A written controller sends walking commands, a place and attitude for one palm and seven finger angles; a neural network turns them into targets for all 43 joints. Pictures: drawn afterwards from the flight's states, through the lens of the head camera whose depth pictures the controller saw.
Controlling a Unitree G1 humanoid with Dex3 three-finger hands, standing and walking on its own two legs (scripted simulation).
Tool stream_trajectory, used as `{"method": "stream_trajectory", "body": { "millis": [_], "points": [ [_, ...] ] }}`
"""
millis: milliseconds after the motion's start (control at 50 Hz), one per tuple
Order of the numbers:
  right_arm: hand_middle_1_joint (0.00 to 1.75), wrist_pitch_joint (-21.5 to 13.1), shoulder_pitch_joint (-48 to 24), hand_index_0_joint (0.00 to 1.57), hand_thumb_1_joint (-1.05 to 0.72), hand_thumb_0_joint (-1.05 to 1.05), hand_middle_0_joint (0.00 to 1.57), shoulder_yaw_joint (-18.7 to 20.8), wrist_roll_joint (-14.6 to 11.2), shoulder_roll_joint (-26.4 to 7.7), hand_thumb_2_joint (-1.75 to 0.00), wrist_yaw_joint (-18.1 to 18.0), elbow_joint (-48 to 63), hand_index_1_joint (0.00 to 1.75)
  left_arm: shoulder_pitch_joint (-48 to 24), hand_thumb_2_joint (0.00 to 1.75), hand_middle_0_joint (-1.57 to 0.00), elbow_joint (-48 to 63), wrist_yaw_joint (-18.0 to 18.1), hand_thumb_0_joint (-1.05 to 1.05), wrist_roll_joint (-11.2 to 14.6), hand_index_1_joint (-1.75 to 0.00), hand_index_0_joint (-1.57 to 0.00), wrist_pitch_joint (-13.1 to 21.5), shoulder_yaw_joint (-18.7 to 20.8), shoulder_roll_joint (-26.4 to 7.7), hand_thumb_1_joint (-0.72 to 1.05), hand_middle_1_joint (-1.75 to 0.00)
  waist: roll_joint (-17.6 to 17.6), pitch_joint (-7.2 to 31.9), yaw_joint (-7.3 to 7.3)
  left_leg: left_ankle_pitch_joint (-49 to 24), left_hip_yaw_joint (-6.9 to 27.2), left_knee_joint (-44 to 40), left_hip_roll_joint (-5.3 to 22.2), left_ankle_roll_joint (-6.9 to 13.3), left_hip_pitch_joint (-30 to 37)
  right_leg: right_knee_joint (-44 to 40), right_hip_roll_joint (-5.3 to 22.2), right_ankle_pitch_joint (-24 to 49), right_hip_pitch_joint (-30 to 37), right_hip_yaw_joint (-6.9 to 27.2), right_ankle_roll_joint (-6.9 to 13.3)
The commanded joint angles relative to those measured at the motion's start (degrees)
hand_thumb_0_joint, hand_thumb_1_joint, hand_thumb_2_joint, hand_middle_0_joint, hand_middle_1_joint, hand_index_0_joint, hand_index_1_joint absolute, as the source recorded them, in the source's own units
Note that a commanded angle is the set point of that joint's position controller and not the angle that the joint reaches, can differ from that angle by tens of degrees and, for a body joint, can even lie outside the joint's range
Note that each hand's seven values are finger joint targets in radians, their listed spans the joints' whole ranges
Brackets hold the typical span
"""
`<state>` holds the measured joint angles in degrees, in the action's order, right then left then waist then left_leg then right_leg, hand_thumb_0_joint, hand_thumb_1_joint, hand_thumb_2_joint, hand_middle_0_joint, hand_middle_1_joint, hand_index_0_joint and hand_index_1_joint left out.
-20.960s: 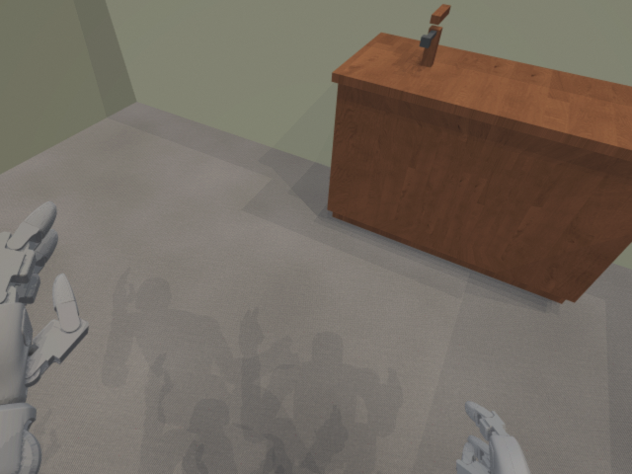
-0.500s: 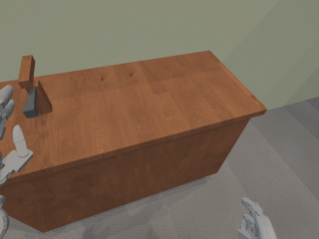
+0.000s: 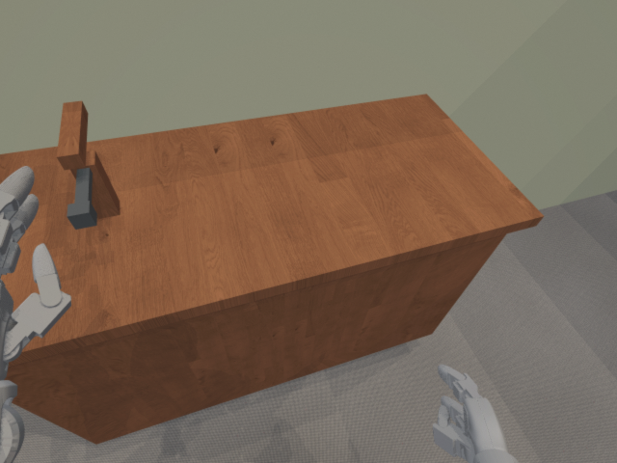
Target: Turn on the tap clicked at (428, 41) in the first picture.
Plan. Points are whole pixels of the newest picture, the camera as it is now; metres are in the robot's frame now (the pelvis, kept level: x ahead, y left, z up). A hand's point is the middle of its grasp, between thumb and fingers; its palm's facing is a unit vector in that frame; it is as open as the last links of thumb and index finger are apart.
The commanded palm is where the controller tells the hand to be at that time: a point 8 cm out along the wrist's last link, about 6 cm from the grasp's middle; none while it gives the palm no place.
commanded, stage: come to a stop and stand still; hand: left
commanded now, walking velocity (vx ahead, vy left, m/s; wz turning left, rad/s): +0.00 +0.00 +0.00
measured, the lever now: (82, 215) +0.40 +0.36 +0.06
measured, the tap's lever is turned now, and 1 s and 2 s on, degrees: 0 0 0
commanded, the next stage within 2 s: look again from close up in 0.22 s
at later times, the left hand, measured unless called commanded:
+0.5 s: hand (63, 317) +0.20 +0.25 +0.16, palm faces +0.40 -0.84 -0.37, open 7.4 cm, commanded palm +0.15 +0.28 +0.17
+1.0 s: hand (102, 321) +0.21 +0.23 +0.13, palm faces +0.35 -0.88 -0.32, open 7.4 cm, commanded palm +0.15 +0.27 +0.16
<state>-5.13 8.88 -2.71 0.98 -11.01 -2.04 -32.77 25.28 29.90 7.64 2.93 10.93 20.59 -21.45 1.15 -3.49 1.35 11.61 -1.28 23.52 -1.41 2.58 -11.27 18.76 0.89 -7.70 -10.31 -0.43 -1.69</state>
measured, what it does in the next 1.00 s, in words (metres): stands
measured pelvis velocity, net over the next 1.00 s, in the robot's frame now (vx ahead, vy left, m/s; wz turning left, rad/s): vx -0.01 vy -0.02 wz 0.02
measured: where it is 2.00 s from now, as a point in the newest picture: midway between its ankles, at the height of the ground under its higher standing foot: outside the picture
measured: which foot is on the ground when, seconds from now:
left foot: down 0.00-1.00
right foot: down 0.00-1.00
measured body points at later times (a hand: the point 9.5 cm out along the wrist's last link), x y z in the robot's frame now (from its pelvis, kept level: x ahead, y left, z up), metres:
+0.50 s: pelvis -0.01 +0.00 +0.00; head +0.01 +0.01 +0.45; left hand +0.18 +0.29 +0.18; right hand +0.18 -0.22 -0.08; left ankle +0.01 +0.08 -0.75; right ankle +0.03 -0.14 -0.75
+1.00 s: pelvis -0.01 -0.02 -0.01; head -0.04 -0.04 +0.44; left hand +0.19 +0.27 +0.15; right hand +0.18 -0.25 -0.08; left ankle +0.01 +0.08 -0.75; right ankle +0.03 -0.14 -0.75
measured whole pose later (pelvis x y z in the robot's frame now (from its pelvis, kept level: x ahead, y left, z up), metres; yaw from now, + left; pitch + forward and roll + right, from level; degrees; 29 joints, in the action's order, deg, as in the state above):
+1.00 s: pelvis -0.01 -0.02 -0.01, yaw +1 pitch -4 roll +0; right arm -7.5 10.7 -2.4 -1.3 -14.0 -1.1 -36.1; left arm 17.4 18.0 1.2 5.3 -7.0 17.6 -18.9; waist -1.9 0.3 1.2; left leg 12.9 -0.4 27.1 -1.3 1.0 -10.1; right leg 27.8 0.2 -12.3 -11.4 -0.2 0.4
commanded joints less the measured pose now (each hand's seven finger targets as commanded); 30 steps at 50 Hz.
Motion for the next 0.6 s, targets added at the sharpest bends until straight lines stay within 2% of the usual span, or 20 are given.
{"method": "stream_trajectory", "body": {
  "millis": [0, 20, 40, 100, 120, 200, 220, 240, 300, 320, 340, 400, 500, 520, 580],
  "points": [
    [0.30, -2.32, -3.71, 0.20, -0.90, 0.00, 0.20, 3.85, -0.16, -8.43, -0.90, -0.95, 8.12, 0.30, -3.53, 0.90, -0.20, 7.01, 0.22, 0.00, 0.04, -0.30, -0.20, 2.32, 3.55, -5.63, 0.90, -0.30, -3.82, 8.10, -0.39, -4.95, 3.06, -6.69, 3.94, -3.32, -1.17, -0.59, -0.58, 5.17, 4.76, 0.38, 1.52],
    [0.30, -2.30, -4.64, 0.20, -0.90, 0.00, 0.20, 3.75, -0.30, -8.55, -0.90, -1.01, 8.33, 0.30, -4.80, 0.90, -0.20, 7.92, 0.25, 0.00, -0.06, -0.30, -0.20, 2.27, 3.79, -6.36, 0.90, -0.30, -5.83, 7.77, -0.27, -4.59, 3.20, -7.22, 4.01, -3.37, -0.97, -0.25, -0.76, 4.98, 4.37, 0.41, 1.54],
    [0.30, -2.24, -4.39, 0.20, -0.90, 0.00, 0.20, 3.60, -0.25, -8.28, -0.90, -1.09, 8.31, 0.30, -5.62, 0.90, -0.20, 7.89, 0.29, 0.00, -0.21, -0.30, -0.20, 2.31, 3.18, -5.98, 0.90, -0.30, -5.17, 7.87, -0.22, -3.37, 3.49, -7.51, 4.18, -3.39, -1.45, -0.05, -0.73, 4.23, 4.73, 0.20, 1.49],
    [0.30, -2.30, -4.64, 0.20, -0.90, 0.00, 0.20, 3.69, -0.27, -8.35, -0.90, -1.18, 8.76, 0.30, -7.76, 0.90, -0.20, 10.21, 0.57, 0.00, -0.64, -0.30, -0.20, 2.60, 3.17, -6.76, 0.90, -0.30, -6.14, 7.98, 0.03, -1.11, 4.02, -8.46, 3.89, -3.26, -2.70, 0.40, -1.13, 3.74, 6.11, 0.12, 1.50],
    [0.30, -2.46, -5.30, 0.20, -0.90, 0.00, 0.20, 3.68, -0.24, -8.51, -0.90, -1.25, 8.91, 0.30, -9.12, 0.90, -0.20, 12.65, 0.73, 0.00, -0.76, -0.30, -0.20, 2.80, 4.10, -8.24, 0.90, -0.30, -8.17, 8.60, 0.04, -2.11, 4.12, -8.48, 3.75, -3.41, -2.36, 1.08, -1.29, 4.43, 6.61, -0.05, 1.51],
    [0.30, -2.65, -4.78, 0.20, -0.90, 0.00, 0.20, 3.67, -0.10, -8.13, -0.90, -1.10, 9.15, 0.30, -6.81, 0.90, -0.20, 13.34, 1.14, 0.00, -0.66, -0.30, -0.20, 3.01, 4.32, -7.74, 0.90, -0.30, -7.61, 9.45, 0.27, -4.20, 4.08, -7.54, 3.45, -3.60, -2.47, 1.26, -1.07, 5.78, 8.18, -0.22, 1.78],
    [0.30, -2.73, -5.30, 0.20, -0.90, 0.00, 0.20, 3.80, 0.03, -8.33, -0.90, -1.05, 9.21, 0.30, -5.56, 0.90, -0.20, 13.44, 1.19, 0.00, -0.62, -0.30, -0.20, 2.97, 5.86, -9.33, 0.90, -0.30, -7.87, 9.94, 0.39, -5.86, 4.09, -7.20, 3.46, -3.82, -1.85, 1.53, -1.07, 6.54, 8.23, -0.22, 1.81],
    [0.30, -2.64, -5.07, 0.20, -0.90, 0.00, 0.20, 3.61, -0.04, -7.74, -0.90, -1.00, 9.13, 0.30, -4.21, 0.90, -0.20, 12.68, 1.12, 0.00, -0.35, -0.30, -0.20, 3.00, 5.09, -7.79, 0.90, -0.30, -7.02, 10.22, 0.43, -6.54, 3.88, -6.64, 3.48, -3.83, -1.95, 1.23, -0.63, 6.65, 8.61, -0.19, 1.88],
    [0.30, -2.44, -4.28, 0.20, -0.90, 0.00, 0.20, 3.99, -0.07, -8.09, -0.90, -0.83, 8.72, 0.30, -1.94, 0.90, -0.20, 10.59, 0.96, 0.00, -0.13, -0.30, -0.20, 2.92, 5.11, -7.08, 0.90, -0.30, -4.77, 9.59, 0.14, -4.91, 3.48, -6.27, 3.09, -3.66, -2.58, 0.28, -0.54, 6.29, 8.18, 0.24, 1.97],
    [0.30, -2.39, -4.63, 0.20, -0.90, 0.00, 0.20, 4.15, -0.11, -8.37, -0.90, -0.82, 8.67, 0.30, -0.87, 0.90, -0.20, 9.95, 0.93, 0.00, -0.03, -0.30, -0.20, 2.78, 5.55, -7.41, 0.90, -0.30, -5.36, 9.40, 0.11, -5.60, 3.60, -6.31, 3.11, -3.83, -2.26, 0.20, -0.57, 6.35, 7.70, 0.24, 2.06],
    [0.30, -2.24, -4.52, 0.20, -0.90, 0.00, 0.20, 3.95, -0.21, -7.99, -0.90, -0.78, 8.67, 0.30, -0.61, 0.90, -0.20, 9.01, 0.76, 0.00, 0.07, -0.30, -0.20, 2.70, 4.69, -6.33, 0.90, -0.30, -4.93, 8.71, 0.09, -4.54, 3.46, -6.45, 3.32, -3.75, -2.53, -0.08, -0.38, 5.55, 7.24, 0.31, 1.96],
    [0.30, -2.02, -4.33, 0.20, -0.90, 0.00, 0.20, 4.19, -0.35, -8.31, -0.90, -0.86, 8.33, 0.30, -1.84, 0.90, -0.20, 8.00, 0.69, 0.00, -0.06, -0.30, -0.20, 2.80, 4.53, -6.42, 0.90, -0.30, -3.96, 7.54, -0.17, 0.76, 3.70, -7.24, 3.27, -3.14, -3.58, -1.20, -0.57, 2.48, 6.13, 0.85, 1.87],
    [0.30, -2.03, -4.47, 0.20, -0.90, 0.00, 0.20, 4.23, -0.48, -8.26, -0.90, -1.17, 8.29, 0.30, -3.92, 0.90, -0.20, 8.71, 0.77, 0.00, -0.18, -0.30, -0.20, 2.63, 4.39, -7.02, 0.90, -0.30, -2.71, 8.08, -0.10, 0.26, 3.50, -6.64, 2.74, -2.53, -2.95, -1.90, -0.49, 3.08, 6.68, 1.14, 1.74],
    [0.30, -2.09, -4.97, 0.20, -0.90, 0.00, 0.20, 4.28, -0.43, -8.49, -0.90, -1.29, 8.18, 0.30, -5.11, 0.90, -0.20, 10.62, 0.84, 0.00, -0.24, -0.30, -0.20, 2.63, 4.82, -7.93, 0.90, -0.30, -4.89, 8.74, -0.23, -1.06, 3.32, -6.38, 2.51, -2.58, -2.48, -1.57, -0.52, 4.01, 7.13, 1.06, 1.77],
    [0.30, -2.18, -4.76, 0.20, -0.90, 0.00, 0.20, 4.10, -0.47, -8.03, -0.90, -1.26, 8.35, 0.30, -4.42, 0.90, -0.20, 10.49, 1.02, 0.00, -0.24, -0.30, -0.20, 2.53, 4.06, -7.13, 0.90, -0.30, -4.72, 8.26, -0.09, -1.01, 3.46, -6.27, 2.28, -2.48, -2.66, -1.98, -0.36, 3.87, 7.47, 1.01, 1.79]
  ]
}}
